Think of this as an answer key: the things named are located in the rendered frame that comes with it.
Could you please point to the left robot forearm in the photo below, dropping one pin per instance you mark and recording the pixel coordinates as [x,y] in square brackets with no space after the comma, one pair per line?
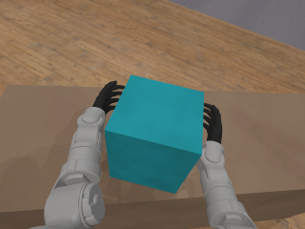
[83,163]

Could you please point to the robot left hand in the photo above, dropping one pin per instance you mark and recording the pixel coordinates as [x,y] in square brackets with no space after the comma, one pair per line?
[104,100]

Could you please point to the pedestal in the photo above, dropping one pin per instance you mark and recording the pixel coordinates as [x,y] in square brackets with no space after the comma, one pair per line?
[263,135]

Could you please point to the right robot forearm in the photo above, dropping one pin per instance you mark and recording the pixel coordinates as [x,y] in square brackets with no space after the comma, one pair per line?
[218,191]

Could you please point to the carton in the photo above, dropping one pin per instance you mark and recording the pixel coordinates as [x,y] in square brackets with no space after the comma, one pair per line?
[154,136]

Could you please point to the robot left upper arm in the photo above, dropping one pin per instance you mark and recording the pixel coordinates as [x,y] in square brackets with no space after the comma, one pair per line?
[75,206]

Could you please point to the robot right hand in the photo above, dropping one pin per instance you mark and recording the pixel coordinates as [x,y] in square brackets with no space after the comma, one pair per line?
[214,129]

